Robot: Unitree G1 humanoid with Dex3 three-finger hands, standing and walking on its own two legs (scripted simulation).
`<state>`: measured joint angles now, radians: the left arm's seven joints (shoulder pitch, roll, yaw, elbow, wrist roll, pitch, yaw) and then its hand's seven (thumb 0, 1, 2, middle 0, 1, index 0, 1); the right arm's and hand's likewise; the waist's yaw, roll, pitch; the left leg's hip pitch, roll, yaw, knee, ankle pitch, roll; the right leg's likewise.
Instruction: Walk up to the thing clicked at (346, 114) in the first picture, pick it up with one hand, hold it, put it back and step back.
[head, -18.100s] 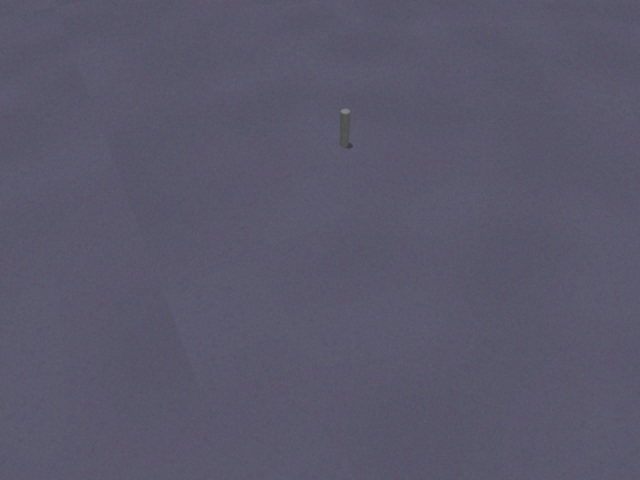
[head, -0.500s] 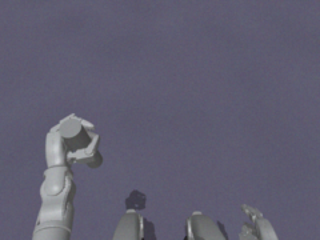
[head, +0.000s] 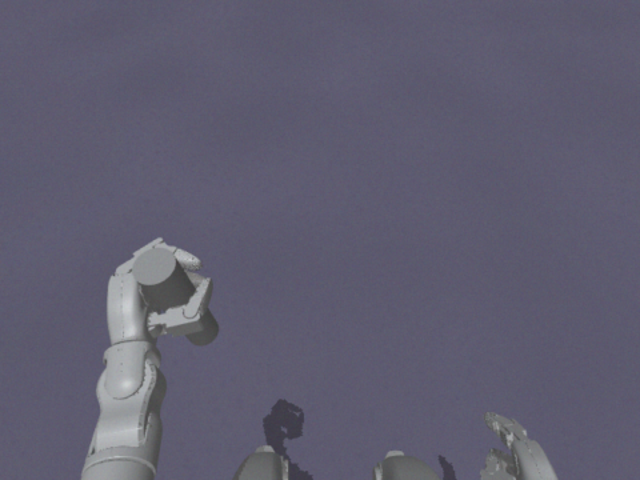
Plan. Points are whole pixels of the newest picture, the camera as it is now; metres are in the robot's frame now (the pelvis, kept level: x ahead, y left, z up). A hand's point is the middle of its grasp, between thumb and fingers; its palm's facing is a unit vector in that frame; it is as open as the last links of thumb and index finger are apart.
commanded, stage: lift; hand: left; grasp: from the side
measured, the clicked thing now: (182, 303) +0.34 +0.19 +0.01
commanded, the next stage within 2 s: hold in 0.14 s
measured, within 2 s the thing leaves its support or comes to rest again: neither
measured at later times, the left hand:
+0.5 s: hand (184, 286) +0.33 +0.17 +0.05, palm faces +0.17 -0.98 -0.02, open 5.9 cm
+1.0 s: hand (178, 287) +0.33 +0.17 +0.07, palm faces +0.16 -0.99 -0.02, open 5.9 cm
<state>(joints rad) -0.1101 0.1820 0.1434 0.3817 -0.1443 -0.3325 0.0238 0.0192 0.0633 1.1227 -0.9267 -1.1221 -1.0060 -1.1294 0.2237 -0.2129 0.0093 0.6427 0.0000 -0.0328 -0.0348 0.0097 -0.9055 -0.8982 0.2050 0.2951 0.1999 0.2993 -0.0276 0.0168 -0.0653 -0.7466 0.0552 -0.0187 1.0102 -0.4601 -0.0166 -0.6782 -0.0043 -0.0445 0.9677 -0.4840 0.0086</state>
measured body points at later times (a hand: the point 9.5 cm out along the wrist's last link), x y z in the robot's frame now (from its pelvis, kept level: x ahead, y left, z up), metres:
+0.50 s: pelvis +0.01 +0.00 +0.01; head +0.06 +0.01 +0.46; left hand +0.32 +0.22 +0.06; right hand +0.14 -0.24 -0.10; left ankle +0.02 +0.13 -0.68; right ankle +0.00 -0.13 -0.68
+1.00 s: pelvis +0.00 +0.00 +0.02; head +0.04 +0.01 +0.47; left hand +0.31 +0.23 +0.07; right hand +0.13 -0.23 -0.08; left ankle +0.02 +0.13 -0.68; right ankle +0.00 -0.13 -0.68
